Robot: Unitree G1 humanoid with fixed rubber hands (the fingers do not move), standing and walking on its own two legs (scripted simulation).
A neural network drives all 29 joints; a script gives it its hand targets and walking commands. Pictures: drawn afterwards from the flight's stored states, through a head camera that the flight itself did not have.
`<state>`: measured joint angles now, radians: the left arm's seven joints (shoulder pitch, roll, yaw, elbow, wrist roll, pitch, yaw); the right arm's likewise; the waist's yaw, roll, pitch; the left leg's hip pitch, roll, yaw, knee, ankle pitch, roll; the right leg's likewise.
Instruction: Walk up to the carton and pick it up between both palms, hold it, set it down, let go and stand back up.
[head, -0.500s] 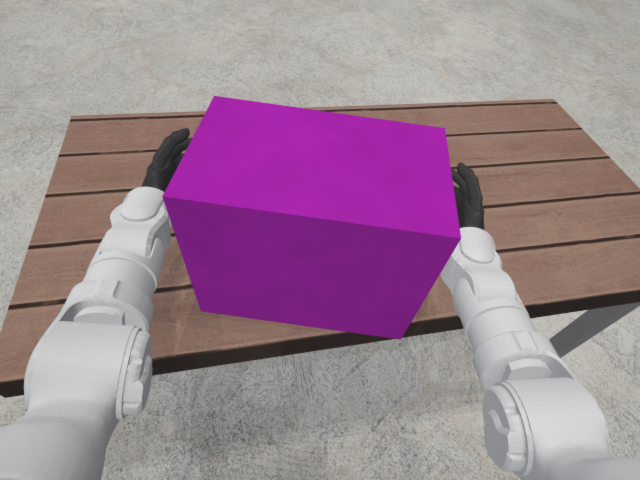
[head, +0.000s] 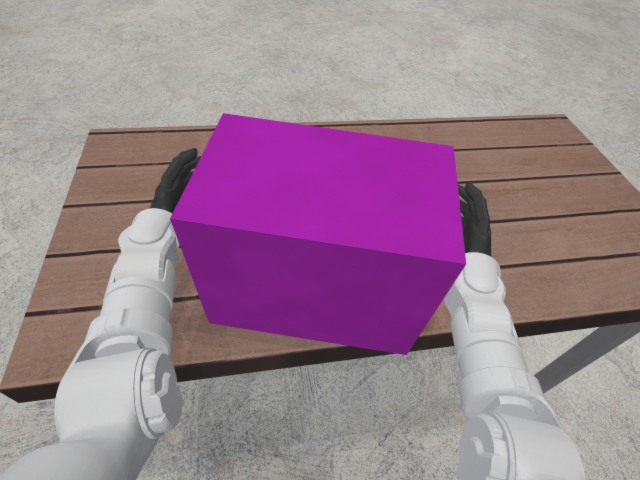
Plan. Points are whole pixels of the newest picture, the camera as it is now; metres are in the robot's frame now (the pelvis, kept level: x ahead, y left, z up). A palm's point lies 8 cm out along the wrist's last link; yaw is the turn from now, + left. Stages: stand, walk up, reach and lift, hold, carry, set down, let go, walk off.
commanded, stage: reach and lift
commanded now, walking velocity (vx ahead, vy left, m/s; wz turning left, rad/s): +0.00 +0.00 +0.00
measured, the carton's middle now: (320, 242) +0.40 -0.03 +0.06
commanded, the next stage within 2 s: none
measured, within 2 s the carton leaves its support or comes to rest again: leaves its support in 0.56 s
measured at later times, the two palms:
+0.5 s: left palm (172, 206) +0.43 +0.16 +0.10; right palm (473, 251) +0.34 -0.22 +0.09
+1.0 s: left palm (158, 197) +0.41 +0.16 +0.14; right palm (481, 233) +0.34 -0.22 +0.12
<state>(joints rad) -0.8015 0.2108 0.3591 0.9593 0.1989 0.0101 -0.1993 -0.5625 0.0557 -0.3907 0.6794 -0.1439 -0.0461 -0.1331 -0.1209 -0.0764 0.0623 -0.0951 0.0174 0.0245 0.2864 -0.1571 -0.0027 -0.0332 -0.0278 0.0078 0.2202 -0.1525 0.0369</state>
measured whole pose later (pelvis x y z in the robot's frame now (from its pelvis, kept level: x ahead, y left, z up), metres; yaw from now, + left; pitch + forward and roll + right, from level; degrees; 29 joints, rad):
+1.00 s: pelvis -0.02 +0.00 +0.00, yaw -1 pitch -1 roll +0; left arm -0.80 0.19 0.26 0.74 0.19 0.19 -0.14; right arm -0.61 -0.05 -0.29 0.74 0.00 -0.10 -0.14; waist -0.07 -0.09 0.03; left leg -0.12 0.02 0.05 0.27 -0.12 0.00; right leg -0.07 -0.03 -0.02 0.21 -0.11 0.03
